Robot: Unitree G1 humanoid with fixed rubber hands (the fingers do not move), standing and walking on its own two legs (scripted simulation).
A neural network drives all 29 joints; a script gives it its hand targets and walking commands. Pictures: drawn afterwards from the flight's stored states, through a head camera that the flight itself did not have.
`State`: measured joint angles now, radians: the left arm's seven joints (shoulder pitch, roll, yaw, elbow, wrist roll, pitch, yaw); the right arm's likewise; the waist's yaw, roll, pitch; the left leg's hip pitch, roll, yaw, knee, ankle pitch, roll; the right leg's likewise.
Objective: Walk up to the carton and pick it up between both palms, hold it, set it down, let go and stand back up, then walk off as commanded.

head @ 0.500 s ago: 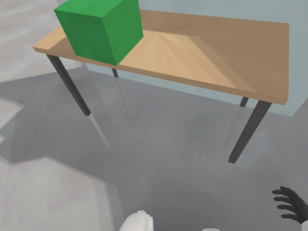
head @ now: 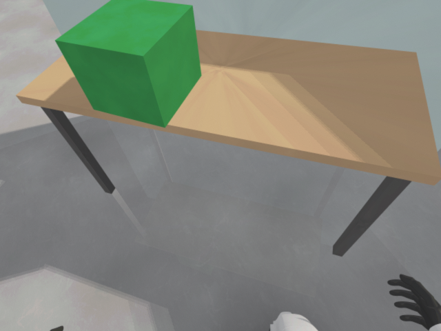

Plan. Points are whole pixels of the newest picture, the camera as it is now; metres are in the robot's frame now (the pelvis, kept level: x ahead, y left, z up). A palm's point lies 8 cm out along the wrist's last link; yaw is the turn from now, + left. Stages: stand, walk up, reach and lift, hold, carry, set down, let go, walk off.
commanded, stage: walk up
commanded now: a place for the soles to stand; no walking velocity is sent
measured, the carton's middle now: (139, 60) +0.81 +0.27 +0.03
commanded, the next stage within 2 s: none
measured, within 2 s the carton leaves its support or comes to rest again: neither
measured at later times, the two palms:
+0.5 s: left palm out of the picture +0.16 +0.48 -0.06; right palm (351, 272) +0.22 -0.20 -0.05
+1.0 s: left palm out of the picture +0.21 +0.61 -0.08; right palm (283, 252) +0.26 -0.09 -0.08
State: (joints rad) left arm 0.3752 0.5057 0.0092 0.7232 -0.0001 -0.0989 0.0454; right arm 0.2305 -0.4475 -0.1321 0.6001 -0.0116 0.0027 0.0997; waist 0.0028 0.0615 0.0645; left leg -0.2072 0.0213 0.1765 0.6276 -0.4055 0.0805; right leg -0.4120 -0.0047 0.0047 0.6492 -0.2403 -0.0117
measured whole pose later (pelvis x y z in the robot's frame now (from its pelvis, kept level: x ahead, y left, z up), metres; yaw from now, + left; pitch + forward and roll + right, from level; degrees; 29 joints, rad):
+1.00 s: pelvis +0.16 +0.25 -0.02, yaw -1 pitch -3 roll -4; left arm 0.39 0.54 0.01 0.74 0.00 -0.07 0.10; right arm 0.27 -0.48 -0.16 0.60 -0.01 0.05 0.08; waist 0.00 0.09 0.08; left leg -0.41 0.05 0.03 0.88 -0.43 0.03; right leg -0.52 -0.03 0.05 1.11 -0.46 -0.04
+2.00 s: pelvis +0.29 +0.45 +0.00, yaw -8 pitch +0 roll -2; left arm 0.32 0.49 0.01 0.75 0.00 -0.06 0.08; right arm 0.32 -0.42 -0.10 0.61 -0.01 0.00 0.03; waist 0.00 0.04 0.10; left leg -0.25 0.00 0.17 0.69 -0.42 0.08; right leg -0.49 0.06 0.04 0.69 -0.12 -0.03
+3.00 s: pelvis +0.28 +0.42 +0.00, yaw -14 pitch -1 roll -1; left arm 0.27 0.46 0.01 0.75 0.00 -0.01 0.02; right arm 0.27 -0.45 -0.09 0.66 -0.01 -0.03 -0.01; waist 0.00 0.02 0.05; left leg -0.29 0.05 0.04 0.67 -0.36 0.02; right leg -0.41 0.06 0.08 0.82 -0.42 -0.03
